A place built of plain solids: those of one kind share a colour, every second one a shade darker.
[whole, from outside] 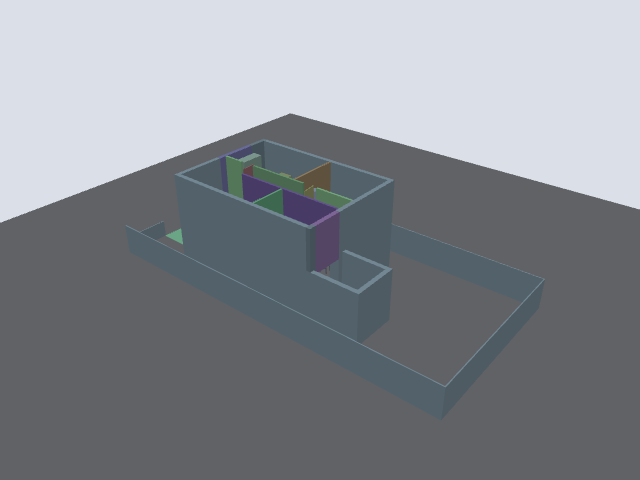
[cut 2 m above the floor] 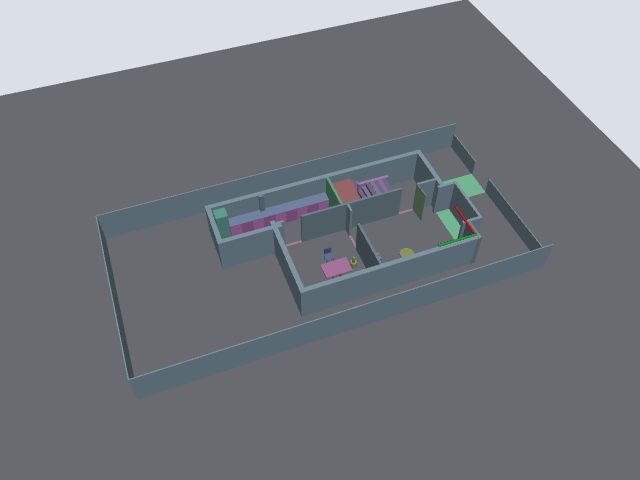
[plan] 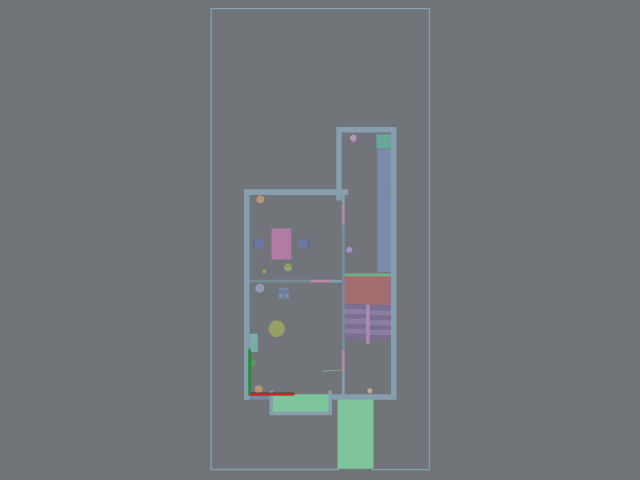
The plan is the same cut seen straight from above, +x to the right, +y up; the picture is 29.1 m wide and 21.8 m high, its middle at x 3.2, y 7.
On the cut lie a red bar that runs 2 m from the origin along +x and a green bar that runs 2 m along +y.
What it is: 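A detached two-storey house, 6.4 m wide inside and 9.0 m deep with a one-storey outshot of 2.8 m behind the kitchen; a hall 2.10 m wide with a dog-leg stair of 16 risers of 180 mm on goings of 223 mm; a front room and a back room; a bay window at the front; upstairs three bedrooms and a bathroom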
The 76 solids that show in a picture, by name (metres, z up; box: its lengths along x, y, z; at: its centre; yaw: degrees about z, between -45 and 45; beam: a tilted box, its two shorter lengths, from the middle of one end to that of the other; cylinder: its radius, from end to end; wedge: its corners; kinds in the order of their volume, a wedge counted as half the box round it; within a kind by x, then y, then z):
{
 "wall_1": {"box": [0.06, 21.0, 1.85], "at": [-1.75, 7.04, 0.88]},
 "wall_2": {"box": [0.26, 9.56, 5.44], "at": [-0.13, 4.52, 2.67]},
 "wall_3": {"box": [1.32, 0.26, 5.44], "at": [0.4, -0.13, 2.67]},
 "wall_4": {"box": [0.16, 1.12, 3.04], "at": [0.98, -0.4, 1.47]},
 "wall_5": {"box": [5.83, 0.06, 1.05], "at": [1.14, -3.42, 0.47]},
 "wall_6": {"box": [2.78, 0.13, 2.79], "at": [1.39, 5.13, 1.34]},
 "wall_7": {"box": [4.73, 0.26, 5.44], "at": [2.11, 9.17, 2.67]},
 "wall_8": {"box": [2.85, 0.16, 3.04], "at": [2.33, -0.88, 1.47]},
 "wall_9": {"box": [9.98, 0.06, 1.85], "at": [3.21, 17.51, 0.88]},
 "wall_10": {"box": [0.16, 1.12, 3.04], "at": [3.67, -0.4, 1.47]},
 "wall_11": {"box": [0.5, 0.13, 2.79], "at": [3.94, 5.13, 1.34]},
 "wall_12": {"box": [0.26, 3.35, 3.09], "at": [4.07, 10.46, 1.49]},
 "wall_13": {"box": [0.13, 1.09, 2.79], "at": [4.26, 0.55, 1.34]},
 "wall_14": {"box": [0.13, 5.68, 2.79], "at": [4.26, 4.85, 1.34]},
 "wall_15": {"box": [0.13, 0.44, 2.79], "at": [4.26, 8.82, 1.34]},
 "wall_16": {"box": [3.09, 0.26, 5.44], "at": [5.14, -0.13, 2.67]},
 "wall_17": {"box": [2.74, 0.26, 3.09], "at": [5.31, 12.0, 1.49]},
 "wall_18": {"box": [0.41, 0.26, 5.44], "at": [6.48, 9.17, 2.67]},
 "wall_19": {"box": [0.26, 9.56, 5.44], "at": [6.55, 4.52, 2.67]},
 "wall_20": {"box": [0.26, 3.35, 3.09], "at": [6.55, 10.46, 1.49]},
 "wall_21": {"box": [2.64, 0.06, 1.05], "at": [6.88, -3.42, 0.47]},
 "wall_22": {"box": [0.06, 21.0, 1.85], "at": [8.17, 7.04, 0.88]},
 "tread_1": {"box": [0.97, 0.26, 2.72], "at": [4.81, 2.62, 1.34]},
 "tread_2": {"box": [0.97, 0.26, 2.54], "at": [4.81, 2.85, 1.25]},
 "tread_3": {"box": [0.97, 0.26, 2.36], "at": [4.81, 3.07, 1.16]},
 "tread_4": {"box": [0.97, 0.26, 2.18], "at": [4.81, 3.29, 1.07]},
 "tread_5": {"box": [0.97, 0.26, 2.0], "at": [4.81, 3.52, 0.98]},
 "tread_6": {"box": [0.97, 0.26, 1.82], "at": [4.81, 3.74, 0.89]},
 "tread_7": {"box": [0.97, 0.26, 1.64], "at": [4.81, 3.96, 0.8]},
 "tread_8": {"box": [0.97, 0.26, 0.2], "at": [5.94, 2.59, 0.08]},
 "tread_9": {"box": [0.97, 0.26, 0.38], "at": [5.94, 2.81, 0.17]},
 "tread_10": {"box": [0.97, 0.26, 0.56], "at": [5.94, 3.04, 0.26]},
 "tread_11": {"box": [0.97, 0.26, 0.74], "at": [5.94, 3.26, 0.35]},
 "tread_12": {"box": [0.97, 0.26, 0.92], "at": [5.94, 3.48, 0.44]},
 "tread_13": {"box": [0.97, 0.26, 1.1], "at": [5.94, 3.71, 0.53]},
 "tread_14": {"box": [0.97, 0.26, 1.28], "at": [5.94, 3.93, 0.62]},
 "half_landing_1": {"box": [2.1, 1.29, 1.46], "at": [5.38, 4.7, 0.71]},
 "ground_1": {"box": [2.53, 0.8, 0.5], "at": [2.33, -0.4, -0.25]},
 "ground_2": {"box": [1.63, 3.14, 0.5], "at": [4.81, -1.83, -0.25]},
 "kitchen_unit_1": {"box": [0.6, 0.62, 0.91], "at": [6.12, 5.84, 0.41]},
 "kitchen_unit_2": {"box": [0.6, 0.62, 0.91], "at": [6.12, 6.46, 0.41]},
 "kitchen_unit_3": {"box": [0.6, 0.62, 0.91], "at": [6.12, 7.09, 0.41]},
 "kitchen_unit_4": {"box": [0.6, 0.62, 0.91], "at": [6.12, 7.71, 0.41]},
 "kitchen_unit_5": {"box": [0.6, 0.62, 0.91], "at": [6.12, 8.33, 0.41]},
 "kitchen_unit_6": {"box": [0.6, 0.62, 0.91], "at": [6.12, 8.95, 0.41]},
 "kitchen_unit_7": {"box": [0.6, 0.62, 0.91], "at": [6.12, 9.57, 0.41]},
 "kitchen_unit_8": {"box": [0.6, 0.62, 0.91], "at": [6.12, 10.19, 0.41]},
 "kitchen_unit_9": {"box": [0.6, 0.62, 0.91], "at": [6.12, 10.81, 0.41]},
 "corridor_wall_1": {"box": [0.13, 1.24, 2.65], "at": [3.1, 0.62, 4.06]},
 "corridor_wall_2": {"box": [0.13, 3.66, 2.65], "at": [3.1, 3.99, 4.06]},
 "corridor_wall_3": {"box": [0.13, 2.3, 2.65], "at": [3.1, 7.89, 4.06]},
 "landing_wall_1": {"box": [0.13, 6.55, 2.65], "at": [4.26, 5.77, 4.06]},
 "wardrobe_bed_1": {"box": [1.43, 0.6, 2.05], "at": [1.6, 0.3, 3.85]},
 "front_wall_over_bay_1": {"box": [2.53, 0.26, 2.65], "at": [2.33, -0.13, 4.06]},
 "landing_end_wall_1": {"box": [2.1, 0.13, 5.44], "at": [5.38, 5.42, 2.67]},
 "back_wall_over_outshot_1": {"box": [1.8, 0.26, 2.65], "at": [5.38, 9.17, 4.06]},
 "stair_spine_1": {"box": [0.17, 1.76, 3.93], "at": [5.38, 3.18, 1.91]},
 "bedrooms_wall_1": {"box": [3.03, 0.13, 2.65], "at": [1.51, 5.13, 4.06]},
 "fridge_freezer_1": {"box": [0.65, 0.65, 1.85], "at": [6.09, 11.48, 0.88]},
 "slotfit_storage_1": {"box": [0.36, 0.84, 1.34], "at": [0.19, 2.33, 0.62]},
 "worktop_1": {"box": [0.62, 5.59, 0.04], "at": [6.11, 8.33, 0.88]},
 "meeting_table_1": {"box": [0.9, 1.41, 0.07], "at": [1.45, 6.82, 0.7]},
 "plant_pot_1": {"cylinder": 0.18, "from": [0.42, 0.23, 0.0], "to": [0.42, 0.23, 0.38]},
 "plant_pot_2": {"cylinder": 0.18, "from": [0.49, 8.84, 0.0], "to": [0.49, 8.84, 0.38]},
 "door_leaf_bedroom_front_1": {"box": [0.89, 0.04, 2.05], "at": [2.59, 1.22, 3.85], "yaw": 3.4},
 "door_leaf_bedroom_rear_1": {"box": [0.89, 0.04, 2.05], "at": [2.59, 5.77, 3.85], "yaw": 6.8},
 "door_leaf_front_room_1": {"box": [0.89, 0.04, 2.05], "at": [3.75, 1.07, 0.97], "yaw": 3.3},
 "slotfit_corner_1": {"cylinder": 0.2, "from": [0.46, 4.82, -0.05], "to": [0.46, 4.82, 0.51]},
 "clutter_clutter_back_1": {"cylinder": 0.18, "from": [1.74, 5.76, -0.05], "to": [1.74, 5.76, 0.36]},
 "coffee_table_1": {"cylinder": 0.38, "from": [1.24, 2.97, 0.33], "to": [1.24, 2.97, 0.4]},
 "side_chair_1": {"box": [0.42, 0.42, 0.04], "at": [0.44, 6.82, 0.43]},
 "side_chair_2": {"box": [0.42, 0.42, 0.04], "at": [2.45, 6.82, 0.43]},
 "side_chair_3": {"box": [0.08, 0.38, 0.38], "at": [2.69, 6.82, 0.65]},
 "threshold_1": {"box": [0.92, 0.14, 0.07], "at": [3.24, 5.13, -0.01]},
 "threshold_2": {"box": [0.14, 0.92, 0.06], "at": [4.26, 1.55, -0.02]},
 "threshold_3": {"box": [0.14, 0.92, 0.06], "at": [4.26, 8.15, -0.02]}
}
